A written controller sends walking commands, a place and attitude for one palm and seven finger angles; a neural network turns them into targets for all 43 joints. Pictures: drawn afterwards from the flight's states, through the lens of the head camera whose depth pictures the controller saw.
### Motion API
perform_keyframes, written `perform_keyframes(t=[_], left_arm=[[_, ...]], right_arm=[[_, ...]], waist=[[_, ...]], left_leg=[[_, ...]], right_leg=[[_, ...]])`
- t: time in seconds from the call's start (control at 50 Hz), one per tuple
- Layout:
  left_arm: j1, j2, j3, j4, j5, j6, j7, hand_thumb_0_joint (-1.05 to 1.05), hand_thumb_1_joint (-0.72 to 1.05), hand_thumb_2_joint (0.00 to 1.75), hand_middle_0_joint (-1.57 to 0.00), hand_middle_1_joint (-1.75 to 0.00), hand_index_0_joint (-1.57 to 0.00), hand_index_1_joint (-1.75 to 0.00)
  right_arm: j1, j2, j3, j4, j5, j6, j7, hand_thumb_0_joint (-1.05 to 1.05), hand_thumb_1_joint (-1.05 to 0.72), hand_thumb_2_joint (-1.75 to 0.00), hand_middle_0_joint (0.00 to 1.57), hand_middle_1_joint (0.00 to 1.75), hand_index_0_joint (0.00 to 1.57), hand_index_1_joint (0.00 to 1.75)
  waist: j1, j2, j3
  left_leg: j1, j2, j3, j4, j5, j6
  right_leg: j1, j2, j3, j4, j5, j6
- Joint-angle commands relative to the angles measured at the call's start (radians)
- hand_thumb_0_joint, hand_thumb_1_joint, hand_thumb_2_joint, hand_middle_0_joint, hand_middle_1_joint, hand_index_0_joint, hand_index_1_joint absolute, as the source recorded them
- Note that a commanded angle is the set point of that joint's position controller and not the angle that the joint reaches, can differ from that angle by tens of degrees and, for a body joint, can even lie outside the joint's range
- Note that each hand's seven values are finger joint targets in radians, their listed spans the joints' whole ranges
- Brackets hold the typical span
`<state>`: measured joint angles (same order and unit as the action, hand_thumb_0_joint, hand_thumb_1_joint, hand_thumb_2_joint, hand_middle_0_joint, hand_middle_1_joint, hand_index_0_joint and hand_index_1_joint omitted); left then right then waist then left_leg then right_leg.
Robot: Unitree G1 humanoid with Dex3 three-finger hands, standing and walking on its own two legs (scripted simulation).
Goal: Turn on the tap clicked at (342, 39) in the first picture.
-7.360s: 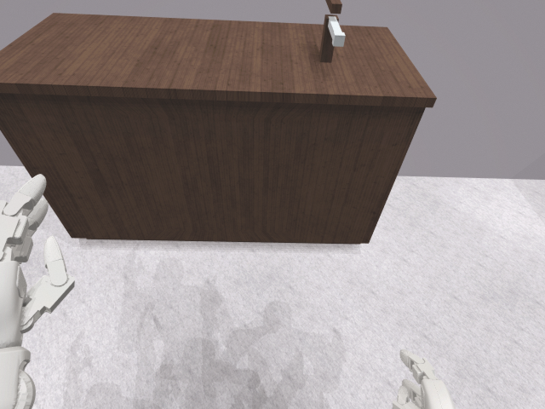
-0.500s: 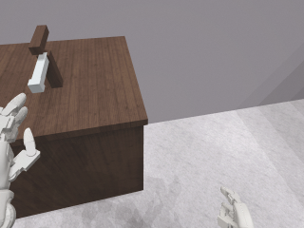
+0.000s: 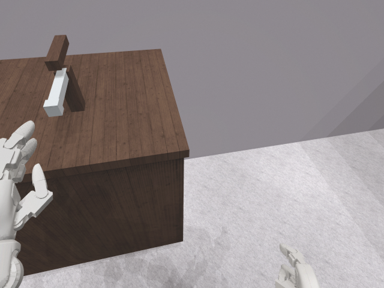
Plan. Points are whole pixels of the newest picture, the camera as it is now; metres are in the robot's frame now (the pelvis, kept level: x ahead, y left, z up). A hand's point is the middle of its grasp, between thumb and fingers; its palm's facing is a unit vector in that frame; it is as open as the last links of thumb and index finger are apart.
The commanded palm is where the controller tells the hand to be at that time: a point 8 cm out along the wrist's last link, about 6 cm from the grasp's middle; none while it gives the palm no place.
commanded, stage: shuffle to correct the standing spot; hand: left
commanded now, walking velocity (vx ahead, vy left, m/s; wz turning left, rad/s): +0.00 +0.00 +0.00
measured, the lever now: (53, 107) +0.43 +0.34 +0.14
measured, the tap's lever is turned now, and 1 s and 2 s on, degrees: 0 0 1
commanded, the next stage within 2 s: come to a stop and stand still in 0.62 s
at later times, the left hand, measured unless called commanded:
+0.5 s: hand (68, 171) +0.26 +0.24 +0.15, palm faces +0.34 -0.87 -0.35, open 7.4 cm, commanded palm +0.21 +0.28 +0.17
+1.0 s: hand (80, 136) +0.33 +0.24 +0.16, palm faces +0.33 -0.85 -0.41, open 7.4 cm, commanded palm +0.28 +0.28 +0.17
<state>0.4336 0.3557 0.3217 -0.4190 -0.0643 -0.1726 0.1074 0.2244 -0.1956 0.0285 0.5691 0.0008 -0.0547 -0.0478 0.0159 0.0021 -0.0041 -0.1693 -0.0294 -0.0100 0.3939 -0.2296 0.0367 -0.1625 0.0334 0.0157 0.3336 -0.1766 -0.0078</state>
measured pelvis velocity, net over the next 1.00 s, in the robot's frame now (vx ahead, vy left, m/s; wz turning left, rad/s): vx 0.09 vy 0.02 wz -0.10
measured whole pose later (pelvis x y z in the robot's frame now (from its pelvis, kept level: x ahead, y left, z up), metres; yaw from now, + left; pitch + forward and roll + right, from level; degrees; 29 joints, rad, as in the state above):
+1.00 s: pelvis +0.09 +0.02 -0.03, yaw -6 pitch -3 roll -1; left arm 0.44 0.38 0.40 -0.51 -0.06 -0.23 0.13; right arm 0.19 -0.19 0.03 0.60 0.01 -0.03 -0.01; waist 0.01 0.01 0.10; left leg -0.40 0.00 -0.01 1.12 -0.48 -0.02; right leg -0.34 0.04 -0.14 0.62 -0.24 -0.09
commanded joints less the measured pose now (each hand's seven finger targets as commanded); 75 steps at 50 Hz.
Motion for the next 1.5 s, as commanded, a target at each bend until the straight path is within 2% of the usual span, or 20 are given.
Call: perform_keyframes(t=[0.0,0.24,0.4,0.52,0.58,0.62,0.66,0.7,0.74,0.8,0.82,0.84,0.86,0.88,0.92,0.98,1.08,1.18,1.32,1.48], left_arm=[[-0.062,0.16,0.113,-0.197,0.0,-0.064,0.018,0.0,0.9,0.9,-0.2,-0.3,-0.2,-0.3],[-0.146,0.156,0.101,-0.203,0.023,-0.084,0.023,0.0,0.9,0.9,-0.2,-0.3,-0.2,-0.3],[-0.107,0.177,0.135,-0.215,0.015,-0.105,0.025,0.0,0.9,0.9,-0.2,-0.3,-0.2,-0.3],[-0.046,0.221,0.197,-0.257,0.003,-0.123,0.028,0.0,0.9,0.9,-0.2,-0.3,-0.2,-0.3],[-0.006,0.221,0.213,-0.299,-0.008,-0.131,0.026,0.0,0.9,0.9,-0.2,-0.3,-0.2,-0.3],[-0.02,0.213,0.191,-0.357,-0.004,-0.139,0.024,0.0,0.9,0.9,-0.2,-0.3,-0.2,-0.3],[0.004,0.196,0.177,-0.324,0.007,-0.129,0.028,0.0,0.9,0.9,-0.2,-0.3,-0.2,-0.3],[-0.004,0.183,0.164,-0.307,0.011,-0.119,0.03,0.0,0.9,0.9,-0.2,-0.3,-0.2,-0.3],[-0.027,0.195,0.168,-0.307,0.016,-0.114,0.032,0.0,0.9,0.9,-0.2,-0.3,-0.2,-0.3],[0.001,0.195,0.188,-0.275,0.005,-0.096,0.032,0.0,0.9,0.9,-0.2,-0.3,-0.2,-0.3],[0.003,0.207,0.199,-0.271,0.003,-0.095,0.028,0.0,0.9,0.9,-0.2,-0.3,-0.2,-0.3],[-0.001,0.245,0.238,-0.296,0.002,-0.102,0.034,0.0,0.9,0.9,-0.2,-0.3,-0.2,-0.3],[0.011,0.248,0.263,-0.283,-0.015,-0.116,0.034,0.0,0.9,0.9,-0.2,-0.3,-0.2,-0.3],[0.04,0.218,0.255,-0.241,-0.017,-0.112,0.041,0.0,0.9,0.9,-0.2,-0.3,-0.2,-0.3],[0.002,0.198,0.216,-0.27,-0.004,-0.113,0.035,0.0,0.9,0.9,-0.2,-0.3,-0.2,-0.3],[-0.053,0.178,0.162,-0.299,0.014,-0.107,0.054,0.0,0.9,0.9,-0.2,-0.3,-0.2,-0.3],[-0.09,0.193,0.142,-0.333,0.012,-0.074,0.06,0.0,0.9,0.9,-0.2,-0.3,-0.2,-0.3],[-0.103,0.155,0.131,-0.26,0.026,-0.065,0.052,0.0,0.9,0.9,-0.2,-0.3,-0.2,-0.3],[-0.118,0.128,0.075,-0.222,0.029,-0.044,0.045,0.0,0.9,0.9,-0.2,-0.3,-0.2,-0.3],[-0.093,0.134,0.087,-0.177,0.022,-0.029,0.047,0.0,0.9,0.9,-0.2,-0.3,-0.2,-0.3]], right_arm=[[-0.1,-0.128,-0.052,-0.161,0.006,-0.052,-0.014,0.0,-0.9,-0.9,0.2,0.3,0.2,0.3],[-0.105,-0.139,-0.062,-0.145,-0.004,-0.067,-0.022,0.0,-0.9,-0.9,0.2,0.3,0.2,0.3],[-0.088,-0.139,-0.069,-0.145,0.006,-0.068,-0.008,0.0,-0.9,-0.9,0.2,0.3,0.2,0.3],[-0.103,-0.132,-0.075,-0.155,0.016,-0.041,0.016,0.0,-0.9,-0.9,0.2,0.3,0.2,0.3],[-0.081,-0.132,-0.074,-0.149,0.02,-0.029,0.019,0.0,-0.9,-0.9,0.2,0.3,0.2,0.3],[-0.064,-0.12,-0.077,-0.158,0.011,-0.046,0.018,0.0,-0.9,-0.9,0.2,0.3,0.2,0.3],[-0.047,-0.129,-0.086,-0.14,-0.01,-0.053,0.025,0.0,-0.9,-0.9,0.2,0.3,0.2,0.3],[-0.045,-0.128,-0.088,-0.132,0.003,-0.059,0.023,0.0,-0.9,-0.9,0.2,0.3,0.2,0.3],[-0.056,-0.116,-0.073,-0.135,0.005,-0.064,0.016,0.0,-0.9,-0.9,0.2,0.3,0.2,0.3],[-0.073,-0.117,-0.059,-0.152,0.002,-0.057,0.005,0.0,-0.9,-0.9,0.2,0.3,0.2,0.3],[-0.099,-0.114,-0.052,-0.16,0.008,-0.056,0.004,0.0,-0.9,-0.9,0.2,0.3,0.2,0.3],[-0.099,-0.124,-0.061,-0.168,0.013,-0.061,0.005,0.0,-0.9,-0.9,0.2,0.3,0.2,0.3],[-0.107,-0.12,-0.071,-0.175,0.011,-0.074,0.014,0.0,-0.9,-0.9,0.2,0.3,0.2,0.3],[-0.062,-0.13,-0.07,-0.164,0.013,-0.065,0.019,0.0,-0.9,-0.9,0.2,0.3,0.2,0.3],[-0.087,-0.115,-0.053,-0.153,0.017,-0.033,0.033,0.0,-0.9,-0.9,0.2,0.3,0.2,0.3],[-0.119,-0.087,-0.02,-0.131,0.002,-0.022,0.006,0.0,-0.9,-0.9,0.2,0.3,0.2,0.3],[-0.111,-0.097,-0.038,-0.121,-0.002,-0.048,-0.024,0.0,-0.9,-0.9,0.2,0.3,0.2,0.3],[-0.116,-0.109,-0.035,-0.146,0.013,-0.07,-0.028,0.0,-0.9,-0.9,0.2,0.3,0.2,0.3],[-0.091,-0.117,-0.044,-0.123,0.002,-0.097,-0.012,0.0,-0.9,-0.9,0.2,0.3,0.2,0.3],[-0.107,-0.116,-0.04,-0.121,0.007,-0.077,-0.02,0.0,-0.9,-0.9,0.2,0.3,0.2,0.3]], waist=[[0.006,0.045,-0.112],[-0.012,0.078,-0.01],[-0.016,0.032,-0.073],[-0.015,-0.048,-0.119],[-0.042,0.078,-0.137],[-0.064,0.281,-0.115],[-0.062,0.137,-0.061],[-0.053,0.103,-0.019],[-0.038,0.137,-0.005],[-0.003,0.126,-0.1],[0.013,0.078,-0.142],[0.019,-0.008,-0.225],[0.018,-0.111,-0.216],[0.013,-0.138,-0.177],[0.006,-0.078,-0.106],[-0.005,-0.071,-0.084],[-0.004,0.007,-0.05],[0.0,0.224,0.003],[-0.005,-0.003,-0.069],[0.002,0.063,-0.103]], left_leg=[[-0.035,0.052,-0.028,-0.074,0.171,-0.039],[-0.141,0.117,-0.104,-0.062,-0.299,0.034],[-0.089,0.099,-0.032,0.16,0.024,0.023],[-0.196,0.034,0.032,0.341,0.135,-0.019],[0.044,0.088,-0.055,0.146,0.252,0.017],[0.356,0.268,-0.319,0.035,0.676,0.07],[0.362,0.287,-0.294,0.031,0.644,0.09],[0.306,0.256,-0.2,0.018,0.599,0.105],[0.219,0.217,-0.096,0.025,0.666,0.046],[-0.001,0.156,0.039,0.251,0.767,-0.063],[-0.152,0.132,0.037,0.391,0.652,-0.093],[-0.325,0.046,0.076,0.654,0.407,-0.102],[-0.412,-0.029,0.043,0.891,-0.197,-0.098],[-0.397,0.019,-0.081,0.943,-0.286,-0.058],[-0.346,0.095,-0.115,0.833,-0.286,-0.066],[-0.123,0.081,0.023,0.494,-0.177,-0.045],[0.049,0.04,0.056,0.124,-0.035,-0.038],[-0.305,0.212,-0.181,-0.187,-0.335,0.028],[-0.101,0.073,-0.001,0.019,-0.016,-0.04],[-0.07,0.108,-0.032,-0.063,0.148,-0.042]], right_leg=[[0.099,-0.042,0.019,-0.012,0.186,0.003],[-0.075,-0.046,0.085,0.105,-0.193,-0.042],[-0.062,-0.095,0.165,0.217,0.073,-0.093],[0.089,-0.216,0.302,0.262,0.372,-0.153],[-0.111,-0.113,0.136,0.467,0.306,-0.075],[-0.51,0.0,-0.052,0.742,-0.293,0.001],[-0.621,-0.028,-0.055,0.846,-0.339,-0.018],[-0.62,-0.046,-0.095,0.768,-0.282,-0.016],[-0.486,-0.052,-0.146,0.578,-0.175,-0.02],[0.021,-0.004,-0.2,0.195,0.131,-0.053],[0.235,-0.044,-0.143,0.15,0.303,-0.082],[0.414,-0.19,0.072,0.215,0.685,-0.174],[0.377,-0.371,0.312,0.172,0.913,-0.276],[0.226,-0.42,0.396,0.104,0.702,-0.263],[0.039,-0.402,0.346,0.038,0.31,-0.223],[-0.176,-0.282,0.118,-0.034,0.006,-0.139],[-0.251,-0.208,0.088,-0.029,-0.36,-0.063],[0.016,-0.042,-0.011,0.229,-0.166,0.006],[-0.031,-0.105,0.103,-0.033,-0.066,-0.02],[0.051,-0.056,-0.005,0.048,0.117,0.003]])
